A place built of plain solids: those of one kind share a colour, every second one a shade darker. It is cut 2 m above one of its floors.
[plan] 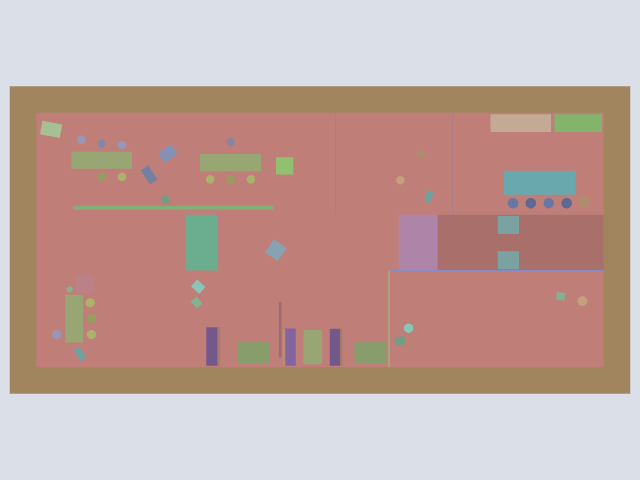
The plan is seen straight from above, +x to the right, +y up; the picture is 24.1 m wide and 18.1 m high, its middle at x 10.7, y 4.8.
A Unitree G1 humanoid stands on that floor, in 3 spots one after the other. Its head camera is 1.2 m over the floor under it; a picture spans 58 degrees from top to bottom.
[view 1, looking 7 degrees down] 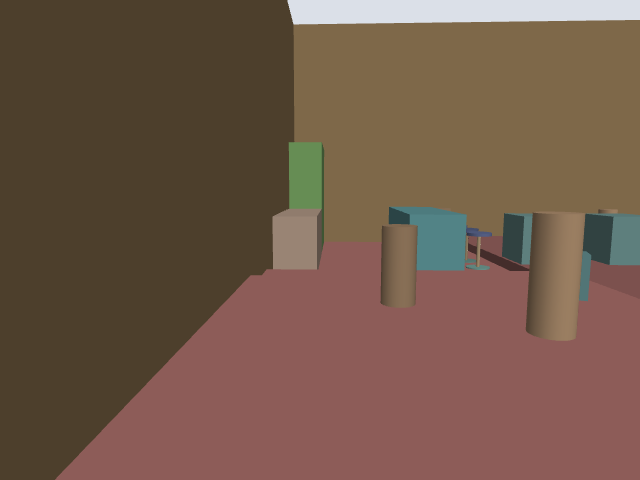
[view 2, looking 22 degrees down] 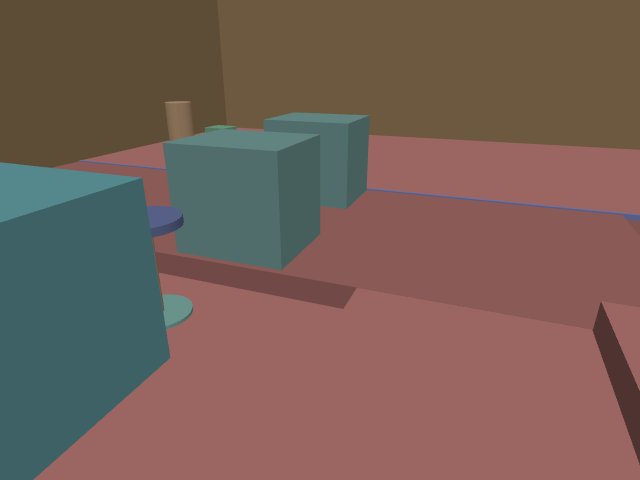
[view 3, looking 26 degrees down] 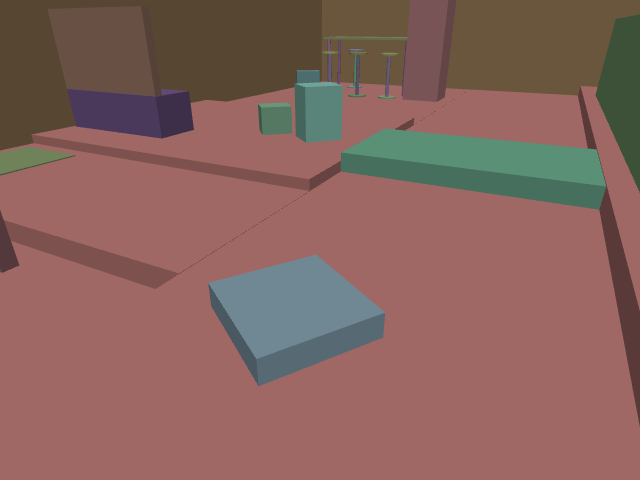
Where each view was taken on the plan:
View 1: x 10.68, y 8.60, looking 2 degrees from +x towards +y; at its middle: counter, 7.83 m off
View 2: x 16.30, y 7.91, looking -69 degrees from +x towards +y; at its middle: floor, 3.21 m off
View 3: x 10.42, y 5.26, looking -153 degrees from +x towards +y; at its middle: floor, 2.74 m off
